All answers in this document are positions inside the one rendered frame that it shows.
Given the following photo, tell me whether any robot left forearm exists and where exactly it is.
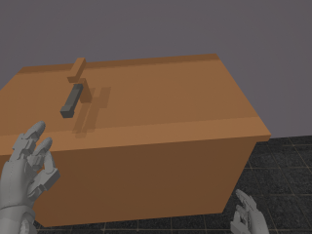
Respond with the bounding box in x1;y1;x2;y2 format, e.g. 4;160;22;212
0;205;37;234

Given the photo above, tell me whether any tap lever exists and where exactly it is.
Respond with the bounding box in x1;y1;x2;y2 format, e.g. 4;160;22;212
60;84;84;119

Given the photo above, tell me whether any robot left hand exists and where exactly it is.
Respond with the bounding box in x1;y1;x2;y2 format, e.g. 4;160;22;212
0;120;60;210

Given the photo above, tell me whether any counter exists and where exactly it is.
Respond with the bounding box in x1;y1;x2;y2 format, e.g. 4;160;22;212
0;54;271;227

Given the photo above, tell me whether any robot right hand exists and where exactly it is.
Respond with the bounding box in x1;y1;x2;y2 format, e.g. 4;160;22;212
230;189;269;234

